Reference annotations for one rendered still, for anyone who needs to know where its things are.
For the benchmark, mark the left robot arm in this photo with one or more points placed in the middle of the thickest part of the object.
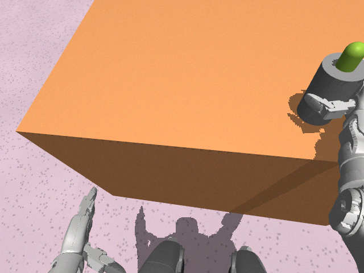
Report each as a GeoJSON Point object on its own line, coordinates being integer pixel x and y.
{"type": "Point", "coordinates": [67, 263]}

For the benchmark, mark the right robot hand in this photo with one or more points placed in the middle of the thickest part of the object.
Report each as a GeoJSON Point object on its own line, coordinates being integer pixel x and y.
{"type": "Point", "coordinates": [336, 109]}

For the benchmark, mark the left robot hand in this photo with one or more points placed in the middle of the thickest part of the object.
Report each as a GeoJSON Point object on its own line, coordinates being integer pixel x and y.
{"type": "Point", "coordinates": [77, 236]}

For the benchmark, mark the right robot arm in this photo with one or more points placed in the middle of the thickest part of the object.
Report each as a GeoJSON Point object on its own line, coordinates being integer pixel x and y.
{"type": "Point", "coordinates": [347, 215]}

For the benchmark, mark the bottle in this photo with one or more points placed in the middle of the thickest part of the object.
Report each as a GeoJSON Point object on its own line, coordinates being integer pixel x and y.
{"type": "Point", "coordinates": [337, 78]}

